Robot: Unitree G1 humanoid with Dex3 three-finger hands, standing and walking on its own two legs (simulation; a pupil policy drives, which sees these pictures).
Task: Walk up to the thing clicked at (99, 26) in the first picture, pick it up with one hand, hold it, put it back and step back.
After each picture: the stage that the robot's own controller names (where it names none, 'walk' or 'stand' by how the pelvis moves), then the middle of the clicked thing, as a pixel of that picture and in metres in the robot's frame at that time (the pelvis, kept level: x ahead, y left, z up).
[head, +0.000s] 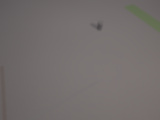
stand; (99, 25) +1.72 -0.24 -0.72
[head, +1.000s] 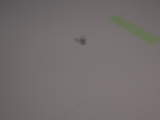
walk; (83, 40) +1.59 +0.11 -0.70
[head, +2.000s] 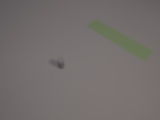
walk; (60, 63) +1.02 +0.26 -0.71
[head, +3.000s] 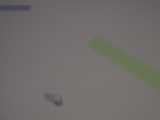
walk; (58, 100) +0.60 +0.23 -0.72
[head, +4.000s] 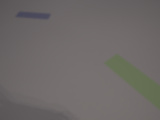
walk; out of the picture +0.39 +0.17 -0.71
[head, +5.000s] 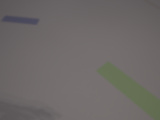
stand; out of the picture +0.32 +0.13 -0.72
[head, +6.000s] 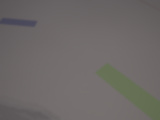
stand; out of the picture +0.30 +0.12 -0.72
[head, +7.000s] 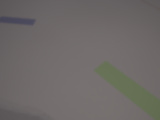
stand; out of the picture +0.32 +0.13 -0.73
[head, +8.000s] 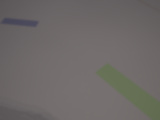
stand; out of the picture +0.32 +0.13 -0.73
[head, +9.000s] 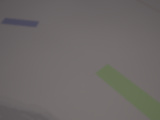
stand; out of the picture +0.32 +0.13 -0.73
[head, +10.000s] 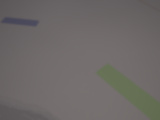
go down; out of the picture +0.32 +0.13 -0.73
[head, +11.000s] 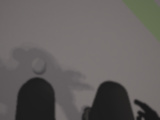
go down; (39, 66) +0.40 +0.16 -0.35
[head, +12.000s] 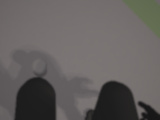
approach; (39, 68) +0.40 +0.18 -0.31
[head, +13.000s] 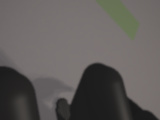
close in; out of the picture +0.39 +0.22 -0.22
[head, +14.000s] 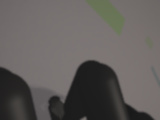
close; out of the picture +0.39 +0.23 -0.21
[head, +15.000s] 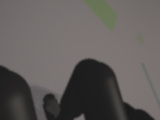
lift; out of the picture +0.39 +0.23 -0.21
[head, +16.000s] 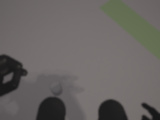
close; (56, 88) +0.40 +0.15 -0.46
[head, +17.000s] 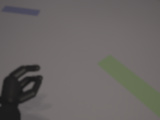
go down; out of the picture +0.35 +0.12 -0.67
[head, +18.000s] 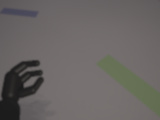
close; out of the picture +0.35 +0.13 -0.68
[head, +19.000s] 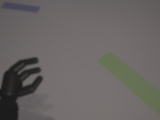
stand; out of the picture +0.36 +0.12 -0.68
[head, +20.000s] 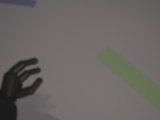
stand; out of the picture +0.35 +0.12 -0.66
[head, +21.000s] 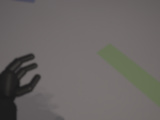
stand; out of the picture +0.36 +0.12 -0.65
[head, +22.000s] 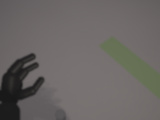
stand; (60, 116) +0.37 +0.12 -0.61
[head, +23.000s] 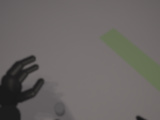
stand; (59, 109) +0.38 +0.12 -0.57
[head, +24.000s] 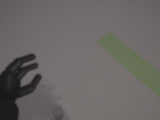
stand; (58, 113) +0.37 +0.12 -0.60
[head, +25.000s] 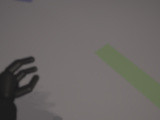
stand; out of the picture +0.36 +0.12 -0.64
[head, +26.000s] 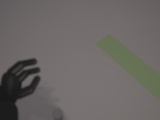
stand; (58, 115) +0.36 +0.13 -0.62
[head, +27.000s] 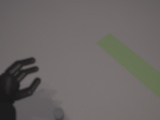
stand; (58, 114) +0.37 +0.12 -0.60
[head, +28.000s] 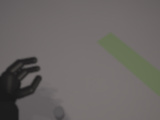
stand; (59, 113) +0.37 +0.12 -0.60
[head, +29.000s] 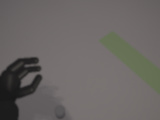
stand; (60, 112) +0.37 +0.12 -0.59
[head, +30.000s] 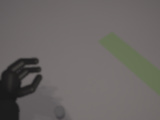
stand; (59, 113) +0.37 +0.12 -0.60
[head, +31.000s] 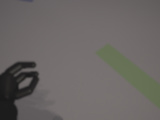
stand; out of the picture +0.36 +0.12 -0.63
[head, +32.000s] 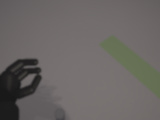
stand; (60, 115) +0.37 +0.12 -0.60
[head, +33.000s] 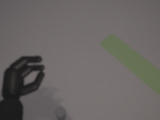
stand; (60, 114) +0.38 +0.13 -0.60
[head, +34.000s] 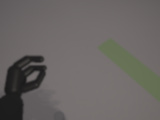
stand; (59, 118) +0.37 +0.12 -0.62
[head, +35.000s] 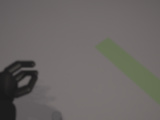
stand; (57, 117) +0.36 +0.12 -0.63
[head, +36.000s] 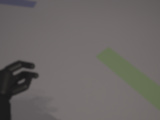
stand; out of the picture +0.36 +0.12 -0.66
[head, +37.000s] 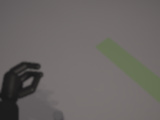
close; (58, 117) +0.37 +0.12 -0.63
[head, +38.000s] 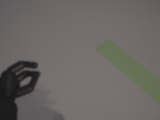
stand; out of the picture +0.35 +0.12 -0.64
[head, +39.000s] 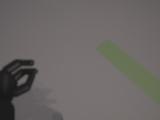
stand; (58, 119) +0.36 +0.12 -0.64
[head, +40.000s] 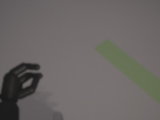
close; (58, 118) +0.37 +0.12 -0.63
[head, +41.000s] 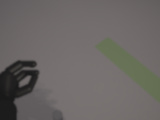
close; (57, 117) +0.37 +0.12 -0.63
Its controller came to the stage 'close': yes
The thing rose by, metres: 0.00
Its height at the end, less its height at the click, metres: +0.00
